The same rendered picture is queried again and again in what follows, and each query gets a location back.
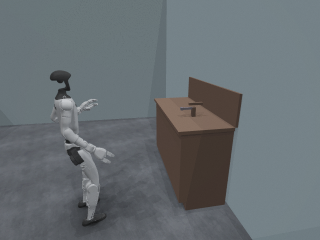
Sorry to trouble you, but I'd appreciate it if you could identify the right robot hand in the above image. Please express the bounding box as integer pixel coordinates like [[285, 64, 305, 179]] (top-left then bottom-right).
[[93, 147, 115, 164]]

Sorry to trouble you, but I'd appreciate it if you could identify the left robot hand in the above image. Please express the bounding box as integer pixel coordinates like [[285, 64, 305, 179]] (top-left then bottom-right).
[[80, 99, 98, 111]]

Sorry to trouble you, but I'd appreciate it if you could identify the tap lever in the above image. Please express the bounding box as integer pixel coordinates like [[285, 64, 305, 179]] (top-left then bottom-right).
[[180, 107, 194, 111]]

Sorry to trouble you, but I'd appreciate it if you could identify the robot torso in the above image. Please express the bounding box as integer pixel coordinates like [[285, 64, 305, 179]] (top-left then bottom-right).
[[54, 96, 82, 156]]

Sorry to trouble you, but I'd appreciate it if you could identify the robot left forearm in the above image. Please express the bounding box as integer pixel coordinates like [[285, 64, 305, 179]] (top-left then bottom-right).
[[77, 107, 83, 115]]

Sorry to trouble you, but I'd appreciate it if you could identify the robot right forearm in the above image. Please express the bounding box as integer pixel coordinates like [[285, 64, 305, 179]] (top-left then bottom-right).
[[63, 129, 96, 154]]

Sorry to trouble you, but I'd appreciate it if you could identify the robot left upper arm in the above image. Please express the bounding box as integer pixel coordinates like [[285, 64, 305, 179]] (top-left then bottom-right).
[[50, 106, 59, 123]]

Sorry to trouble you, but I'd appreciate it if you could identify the counter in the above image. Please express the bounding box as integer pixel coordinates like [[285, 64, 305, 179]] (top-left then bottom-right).
[[154, 77, 243, 211]]

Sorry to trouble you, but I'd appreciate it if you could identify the left robot foot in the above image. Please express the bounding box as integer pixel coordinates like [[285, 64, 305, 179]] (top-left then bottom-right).
[[78, 198, 100, 208]]

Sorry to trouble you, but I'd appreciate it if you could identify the robot right upper arm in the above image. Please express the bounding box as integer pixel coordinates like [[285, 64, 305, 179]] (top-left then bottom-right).
[[60, 99, 73, 137]]

